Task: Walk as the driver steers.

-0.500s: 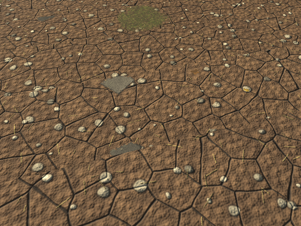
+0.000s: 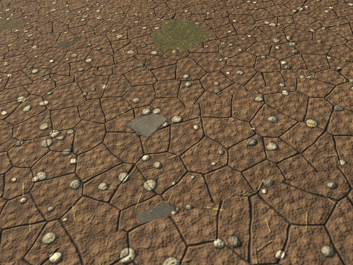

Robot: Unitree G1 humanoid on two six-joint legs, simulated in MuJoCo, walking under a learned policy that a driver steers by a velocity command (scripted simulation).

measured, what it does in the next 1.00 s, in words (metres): walks ahead, turning left: left foot, then right foot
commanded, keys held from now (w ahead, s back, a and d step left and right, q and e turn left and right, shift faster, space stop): w+q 0.18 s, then q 0.70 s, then no key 0.12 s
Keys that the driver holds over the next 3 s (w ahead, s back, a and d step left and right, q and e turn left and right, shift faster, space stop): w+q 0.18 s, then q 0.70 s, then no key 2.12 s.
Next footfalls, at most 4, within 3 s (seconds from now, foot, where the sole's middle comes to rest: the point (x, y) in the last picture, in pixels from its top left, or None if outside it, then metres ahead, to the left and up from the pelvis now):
0.22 left None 0.28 0.10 -0.78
0.82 right None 0.41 -0.04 -0.78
1.24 left None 0.25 0.10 -0.78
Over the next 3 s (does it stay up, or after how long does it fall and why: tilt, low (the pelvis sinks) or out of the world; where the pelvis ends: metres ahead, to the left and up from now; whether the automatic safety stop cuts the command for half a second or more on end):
stays up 0.30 0.03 0.00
